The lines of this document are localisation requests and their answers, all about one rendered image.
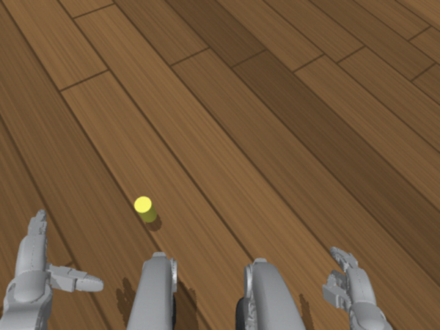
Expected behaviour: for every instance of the right robot arm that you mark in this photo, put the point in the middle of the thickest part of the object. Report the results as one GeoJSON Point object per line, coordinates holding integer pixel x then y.
{"type": "Point", "coordinates": [367, 316]}

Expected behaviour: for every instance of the left robot arm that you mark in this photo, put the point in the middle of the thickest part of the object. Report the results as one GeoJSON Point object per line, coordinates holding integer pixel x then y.
{"type": "Point", "coordinates": [28, 302]}

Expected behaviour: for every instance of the right robot hand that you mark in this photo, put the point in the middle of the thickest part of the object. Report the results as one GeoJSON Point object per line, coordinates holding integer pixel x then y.
{"type": "Point", "coordinates": [353, 287]}

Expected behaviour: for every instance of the left robot hand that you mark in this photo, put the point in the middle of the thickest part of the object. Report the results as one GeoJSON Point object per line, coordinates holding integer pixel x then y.
{"type": "Point", "coordinates": [32, 255]}

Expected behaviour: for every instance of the can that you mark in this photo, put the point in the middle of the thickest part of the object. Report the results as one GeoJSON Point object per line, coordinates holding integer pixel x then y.
{"type": "Point", "coordinates": [145, 209]}

